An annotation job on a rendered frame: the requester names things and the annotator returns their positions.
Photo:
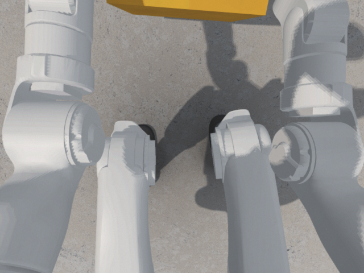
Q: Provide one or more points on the left robot upper arm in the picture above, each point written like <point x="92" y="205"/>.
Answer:
<point x="50" y="144"/>

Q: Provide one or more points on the robot left forearm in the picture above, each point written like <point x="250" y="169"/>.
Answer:
<point x="57" y="52"/>

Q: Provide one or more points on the robot right shin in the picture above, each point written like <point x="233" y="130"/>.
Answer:
<point x="243" y="114"/>

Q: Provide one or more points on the carton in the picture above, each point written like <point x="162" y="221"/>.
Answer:
<point x="219" y="10"/>

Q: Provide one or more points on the robot right forearm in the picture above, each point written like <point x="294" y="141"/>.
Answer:
<point x="315" y="41"/>

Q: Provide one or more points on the right robot upper arm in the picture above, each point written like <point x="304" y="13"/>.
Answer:
<point x="321" y="162"/>

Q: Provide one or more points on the robot left thigh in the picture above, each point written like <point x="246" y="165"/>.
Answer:
<point x="122" y="233"/>

